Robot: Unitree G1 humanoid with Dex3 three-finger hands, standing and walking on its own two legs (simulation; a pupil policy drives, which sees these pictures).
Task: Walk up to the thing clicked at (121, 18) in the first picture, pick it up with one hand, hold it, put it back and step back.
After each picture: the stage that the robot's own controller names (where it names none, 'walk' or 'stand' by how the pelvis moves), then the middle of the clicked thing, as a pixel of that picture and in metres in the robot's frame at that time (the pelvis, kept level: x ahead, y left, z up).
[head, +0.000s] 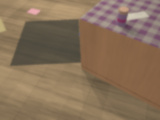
stand; (122, 16) +0.98 -0.25 -0.12
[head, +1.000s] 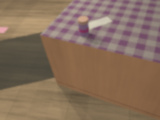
walk; (83, 26) +0.88 +0.06 -0.10
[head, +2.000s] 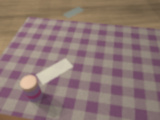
walk; (32, 89) +0.40 +0.27 -0.10
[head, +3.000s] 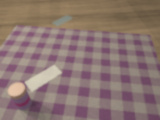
stand; (20, 96) +0.38 +0.30 -0.10
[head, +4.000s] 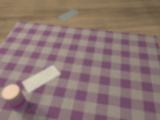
stand; (15, 98) +0.38 +0.31 -0.12
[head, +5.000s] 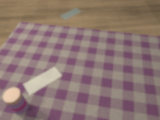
stand; (16, 101) +0.36 +0.31 -0.12
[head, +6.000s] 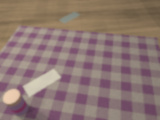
stand; (16, 102) +0.36 +0.32 -0.12
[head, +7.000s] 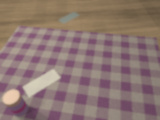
stand; (16, 103) +0.36 +0.32 -0.12
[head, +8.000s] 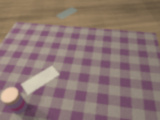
rise first; (14, 101) +0.36 +0.32 -0.12
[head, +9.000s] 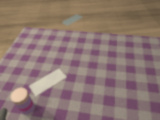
rise first; (23, 101) +0.37 +0.30 -0.12
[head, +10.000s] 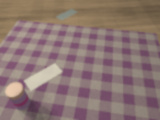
go down; (18, 96) +0.38 +0.30 -0.10
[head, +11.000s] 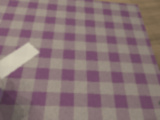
go down; out of the picture +0.38 +0.30 -0.05
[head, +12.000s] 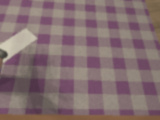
close in; out of the picture +0.42 +0.27 -0.01
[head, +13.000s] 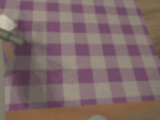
close; out of the picture +0.46 +0.22 -0.01
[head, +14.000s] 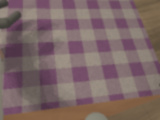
lift; out of the picture +0.47 +0.23 +0.00
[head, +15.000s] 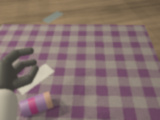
rise first; (37, 104) +0.36 +0.20 -0.09
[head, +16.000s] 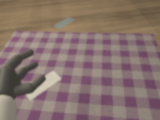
rise first; out of the picture +0.25 +0.18 -0.11
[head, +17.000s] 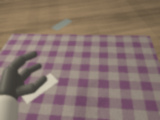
stand; out of the picture +0.17 +0.43 -0.64
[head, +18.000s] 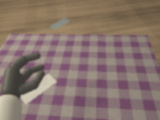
stand; out of the picture +0.07 +0.47 -0.73
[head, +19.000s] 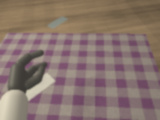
stand; out of the picture +0.00 +0.46 -0.73
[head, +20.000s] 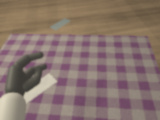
stand; out of the picture -0.06 +0.45 -0.73
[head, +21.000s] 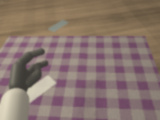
stand; out of the picture -0.12 +0.44 -0.73
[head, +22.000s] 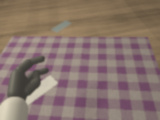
stand; out of the picture -0.17 +0.43 -0.73
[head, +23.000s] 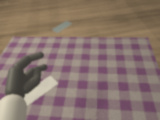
stand; out of the picture -0.20 +0.43 -0.73
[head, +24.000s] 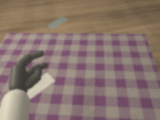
stand; out of the picture -0.23 +0.42 -0.73
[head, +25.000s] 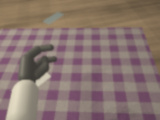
stand; out of the picture -0.25 +0.42 -0.72
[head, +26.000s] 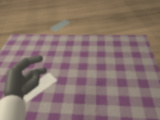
stand; out of the picture -0.27 +0.42 -0.72
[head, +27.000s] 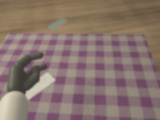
stand; out of the picture -0.28 +0.41 -0.73
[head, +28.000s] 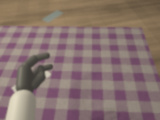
stand; out of the picture -0.29 +0.41 -0.72
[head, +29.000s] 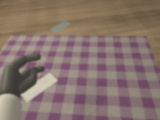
stand; out of the picture -0.30 +0.41 -0.72
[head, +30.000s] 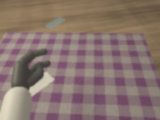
stand; out of the picture -0.32 +0.40 -0.73
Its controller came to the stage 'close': yes
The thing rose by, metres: 0.01
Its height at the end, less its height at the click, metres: -0.63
